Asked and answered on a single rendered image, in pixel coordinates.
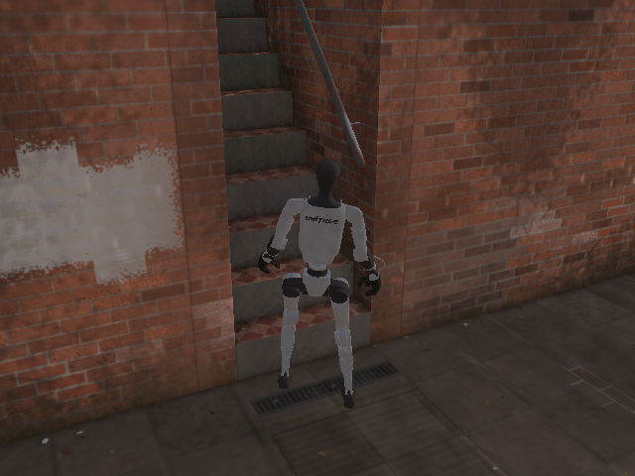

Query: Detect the stairs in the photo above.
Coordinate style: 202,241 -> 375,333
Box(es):
215,0 -> 371,381

